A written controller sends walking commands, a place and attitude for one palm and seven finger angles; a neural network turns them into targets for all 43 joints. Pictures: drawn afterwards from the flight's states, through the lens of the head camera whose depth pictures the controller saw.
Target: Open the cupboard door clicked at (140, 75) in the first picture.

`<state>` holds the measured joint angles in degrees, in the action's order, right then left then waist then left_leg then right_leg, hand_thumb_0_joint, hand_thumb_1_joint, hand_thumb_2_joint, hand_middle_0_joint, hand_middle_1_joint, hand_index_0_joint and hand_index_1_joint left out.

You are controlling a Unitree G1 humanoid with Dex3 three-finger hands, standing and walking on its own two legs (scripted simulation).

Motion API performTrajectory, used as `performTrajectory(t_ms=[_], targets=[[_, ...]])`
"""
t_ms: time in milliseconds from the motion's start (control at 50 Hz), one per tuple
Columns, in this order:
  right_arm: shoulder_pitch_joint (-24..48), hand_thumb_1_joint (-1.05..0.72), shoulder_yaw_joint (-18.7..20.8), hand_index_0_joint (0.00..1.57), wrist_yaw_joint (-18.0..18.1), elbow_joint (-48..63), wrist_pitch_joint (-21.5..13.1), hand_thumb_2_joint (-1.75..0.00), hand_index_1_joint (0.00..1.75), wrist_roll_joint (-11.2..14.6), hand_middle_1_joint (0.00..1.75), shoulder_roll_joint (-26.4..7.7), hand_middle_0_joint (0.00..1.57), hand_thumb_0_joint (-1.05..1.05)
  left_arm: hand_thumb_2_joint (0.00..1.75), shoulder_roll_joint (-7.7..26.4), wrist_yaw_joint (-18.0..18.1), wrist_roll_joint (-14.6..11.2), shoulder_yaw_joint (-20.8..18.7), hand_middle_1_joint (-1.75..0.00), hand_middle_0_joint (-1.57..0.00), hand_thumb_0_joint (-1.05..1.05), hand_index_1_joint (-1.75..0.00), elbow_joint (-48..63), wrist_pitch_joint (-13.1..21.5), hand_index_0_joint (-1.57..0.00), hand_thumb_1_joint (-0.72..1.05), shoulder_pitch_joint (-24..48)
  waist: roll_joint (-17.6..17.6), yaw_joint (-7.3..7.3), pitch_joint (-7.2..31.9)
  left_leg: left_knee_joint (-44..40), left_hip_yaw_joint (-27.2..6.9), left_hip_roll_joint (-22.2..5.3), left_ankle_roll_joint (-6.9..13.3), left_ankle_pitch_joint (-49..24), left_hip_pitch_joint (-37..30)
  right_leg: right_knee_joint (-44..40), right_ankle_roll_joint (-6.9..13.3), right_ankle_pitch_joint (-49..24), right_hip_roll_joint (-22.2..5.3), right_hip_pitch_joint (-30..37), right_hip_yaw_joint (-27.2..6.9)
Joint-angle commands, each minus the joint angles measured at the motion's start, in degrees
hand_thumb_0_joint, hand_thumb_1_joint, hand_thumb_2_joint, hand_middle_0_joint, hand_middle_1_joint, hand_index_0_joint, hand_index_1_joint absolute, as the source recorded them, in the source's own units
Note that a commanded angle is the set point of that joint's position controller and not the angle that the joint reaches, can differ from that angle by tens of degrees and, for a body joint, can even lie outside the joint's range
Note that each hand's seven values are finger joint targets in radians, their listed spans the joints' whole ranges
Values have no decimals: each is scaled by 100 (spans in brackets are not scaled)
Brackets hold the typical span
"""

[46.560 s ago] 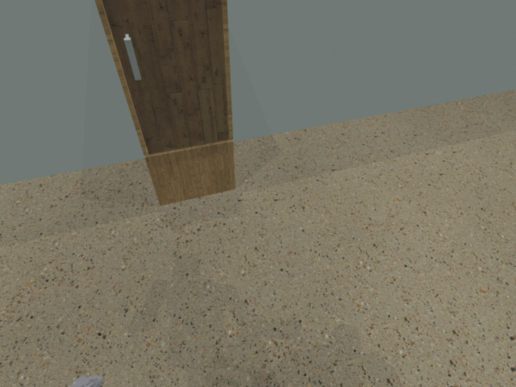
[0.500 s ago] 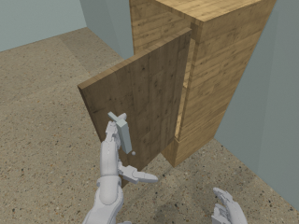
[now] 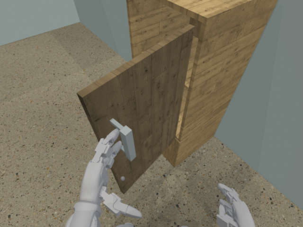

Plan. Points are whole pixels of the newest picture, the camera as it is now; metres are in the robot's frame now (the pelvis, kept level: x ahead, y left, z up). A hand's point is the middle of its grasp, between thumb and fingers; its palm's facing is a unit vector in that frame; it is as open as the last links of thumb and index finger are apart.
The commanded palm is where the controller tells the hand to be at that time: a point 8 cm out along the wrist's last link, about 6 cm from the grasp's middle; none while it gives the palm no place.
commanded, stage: slide the hand sideways off the handle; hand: left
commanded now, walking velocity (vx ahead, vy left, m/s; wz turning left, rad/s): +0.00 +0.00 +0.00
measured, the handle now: (123, 140) +0.32 +0.09 +0.07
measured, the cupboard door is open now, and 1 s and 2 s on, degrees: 100 100 100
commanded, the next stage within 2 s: draw the hand back to the body in 0.60 s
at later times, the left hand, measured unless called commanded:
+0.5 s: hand (99, 195) +0.18 +0.12 +0.07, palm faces +0.00 -1.00 -0.05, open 16.2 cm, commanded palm +0.15 +0.19 +0.07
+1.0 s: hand (76, 190) +0.18 +0.16 +0.10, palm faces +0.00 -1.00 -0.07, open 16.3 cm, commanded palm +0.15 +0.22 +0.11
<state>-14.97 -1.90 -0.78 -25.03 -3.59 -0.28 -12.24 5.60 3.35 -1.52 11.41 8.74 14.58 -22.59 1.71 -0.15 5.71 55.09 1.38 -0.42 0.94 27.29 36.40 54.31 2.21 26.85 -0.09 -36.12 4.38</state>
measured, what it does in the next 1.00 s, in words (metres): stands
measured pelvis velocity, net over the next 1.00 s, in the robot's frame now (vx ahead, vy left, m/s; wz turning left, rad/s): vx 0.00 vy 0.00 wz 0.01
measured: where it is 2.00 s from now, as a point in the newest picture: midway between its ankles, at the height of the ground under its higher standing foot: outside the picture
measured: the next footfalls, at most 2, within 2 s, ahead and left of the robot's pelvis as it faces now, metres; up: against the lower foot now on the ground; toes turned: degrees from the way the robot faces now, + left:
none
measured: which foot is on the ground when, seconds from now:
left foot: down 0.00-1.00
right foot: down 0.00-1.00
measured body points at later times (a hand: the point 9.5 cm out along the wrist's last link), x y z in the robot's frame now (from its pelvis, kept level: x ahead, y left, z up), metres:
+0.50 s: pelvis +0.01 -0.01 -0.01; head +0.05 -0.02 +0.44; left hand +0.18 +0.18 +0.07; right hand +0.20 -0.23 -0.08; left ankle +0.00 +0.11 -0.68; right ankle +0.01 -0.10 -0.68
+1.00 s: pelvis +0.00 +0.00 +0.00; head +0.01 -0.01 +0.45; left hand +0.18 +0.22 +0.11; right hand +0.18 -0.22 -0.07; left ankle +0.00 +0.11 -0.68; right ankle +0.01 -0.10 -0.68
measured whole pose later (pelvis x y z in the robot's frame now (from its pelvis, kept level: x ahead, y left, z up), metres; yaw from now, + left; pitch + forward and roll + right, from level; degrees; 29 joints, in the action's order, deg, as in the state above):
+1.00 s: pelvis +0.00 +0.00 +0.00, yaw +1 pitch +8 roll -2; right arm -16.6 -2.2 3.5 -24.7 -6.7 2.9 -12.4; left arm 12.6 -9.2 -13.6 -4.3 20.6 11.8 -34.3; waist 3.7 0.3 7.9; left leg 56.8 -0.1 -1.0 1.0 28.3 36.2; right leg 53.9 2.0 27.1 0.6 -34.7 5.6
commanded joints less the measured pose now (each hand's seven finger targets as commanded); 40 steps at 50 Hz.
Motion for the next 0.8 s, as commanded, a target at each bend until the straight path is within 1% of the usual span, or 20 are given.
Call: performTrajectory(t_ms=[0,60,80,120,140,180,260,320,360,400,440,540,560,580,620,680,700,740,760,780], targets=[[360,-90,257,20,115,996,-407,-90,30,32,30,-544,20,0,30,58,-117,-285,-367,-30,-15,0,-30,1773,580,-15,-50,-115,-294,19,1007,-716,-264,116,21,-1389,-380,-797,-38,-1726,61,724,-242],[286,-90,260,20,109,1012,-439,-90,30,31,30,-556,20,0,30,44,-225,-309,-338,-30,-15,0,-30,1820,621,-15,-50,-420,-293,-13,928,-656,-306,110,14,-1506,-307,-673,-49,-1839,69,614,-183],[272,-90,278,20,112,1016,-446,-90,30,34,30,-573,20,0,30,128,-261,-315,-405,-30,-15,0,-30,1859,633,-15,-50,-503,-266,-31,932,-610,-303,110,14,-1513,-279,-648,-54,-1862,71,567,-198],[258,-90,295,20,111,1052,-433,-90,30,41,30,-577,20,0,30,214,-326,-302,-512,-30,-15,0,-30,1870,641,-15,-50,-883,-349,32,916,-582,-308,106,16,-1613,-218,-588,-48,-1951,84,600,-188],[252,-90,305,20,120,1078,-431,-90,30,40,30,-583,20,0,30,246,-360,-300,-508,-30,-15,0,-30,1927,649,-15,-50,-846,-343,-22,936,-526,-296,111,22,-1606,-190,-565,-68,-1990,67,553,-205],[231,-90,313,20,131,1095,-426,-90,30,50,30,-577,20,0,30,262,-435,-332,-544,-30,-15,0,-30,2003,662,-15,-50,-897,-327,-30,889,-493,-299,119,19,-1532,-144,-548,-70,-1909,70,483,-204],[217,-90,335,20,178,1119,-427,-90,30,66,30,-567,20,0,30,465,-564,-454,-831,-30,-15,0,-30,2118,688,-15,-50,-1148,-261,31,997,-400,-292,143,16,-1505,-23,-516,-77,-1909,58,540,-269],[229,-90,352,20,196,1156,-415,-90,30,98,30,-549,20,0,30,501,-705,-580,-945,-30,-15,0,-30,2210,699,-15,-50,-1523,-243,95,1125,-340,-281,160,13,-1702,2,-471,-89,-2220,49,696,-301],[259,-90,375,20,223,1125,-392,-90,30,114,30,-531,20,0,30,630,-787,-698,-1208,-30,-15,0,-30,2197,703,-15,-50,-1685,-332,116,1116,-307,-265,167,-6,-1602,123,-504,-139,-2314,10,801,-383],[302,-90,377,20,257,1143,-382,-90,30,136,30,-534,20,0,30,626,-871,-756,-1243,-30,-15,0,-30,2175,723,-15,-50,-1710,-416,73,973,-282,-272,172,-4,-1474,212,-535,-159,-2176,10,705,-408],[345,-90,367,20,282,1129,-410,-90,30,143,30,-548,20,0,30,660,-964,-832,-1271,-30,-15,0,-30,2173,760,-15,-50,-1599,-331,31,819,-242,-286,180,-3,-1324,290,-596,-169,-1958,-12,584,-477],[340,-90,407,20,347,1067,-472,-90,30,167,30,-576,20,0,30,835,-1339,-1078,-1519,-30,-15,0,-30,2172,947,-15,-50,-1800,-410,13,928,-76,-303,187,-6,-1215,436,-641,-224,-1877,-72,613,-647],[342,-90,404,20,354,1063,-480,-90,30,176,30,-594,20,0,30,842,-1418,-1118,-1521,-30,-15,0,-30,2156,971,-15,-50,-1811,-277,5,894,-76,-305,188,-10,-1169,446,-650,-214,-1759,-67,551,-642],[348,-90,383,20,362,1072,-516,-90,30,176,30,-613,20,0,30,808,-1480,-1159,-1415,-30,-15,0,-30,2244,1004,-15,-50,-1576,-286,-66,850,-35,-312,195,2,-1111,464,-679,-228,-1662,-81,468,-670],[384,-90,378,20,398,1037,-560,-90,30,181,30,-657,20,0,30,902,-1540,-1192,-1471,-30,-15,0,-30,2175,1014,-15,-50,-1315,-311,-117,718,24,-323,176,13,-936,544,-756,-201,-1157,-59,272,-705],[344,-90,380,20,408,1048,-635,-90,30,188,30,-660,20,0,30,834,-1522,-1198,-1413,-30,-15,0,-30,2129,998,-15,-50,-1284,-68,-63,780,-51,-336,165,13,-829,413,-712,-121,-710,-1,95,-553],[351,-90,380,20,413,1085,-643,-90,30,203,30,-669,20,0,30,941,-1476,-1204,-1487,-30,-15,0,-30,2289,973,-15,-50,-1206,36,-19,858,-122,-347,165,19,-811,331,-727,-97,-610,17,129,-529],[378,-90,378,20,439,1137,-644,-90,30,226,30,-652,20,0,30,1151,-1348,-1187,-1707,-30,-15,0,-30,2463,846,-15,-50,-1206,-8,69,985,-242,-340,155,31,-820,199,-804,-89,-535,23,309,-529],[390,-90,357,20,447,1151,-638,-90,30,241,30,-636,20,0,30,1161,-1292,-1162,-1708,-30,-15,0,-30,2490,764,-15,-50,-1182,99,84,957,-314,-337,154,30,-833,142,-835,-81,-536,21,366,-521],[366,-90,343,20,454,1150,-639,-90,30,246,30,-619,20,0,30,1188,-1228,-1146,-1749,-30,-15,0,-30,2574,685,-15,-50,-1119,59,85,1006,-386,-356,145,38,-862,55,-845,-85,-600,40,408,-466]])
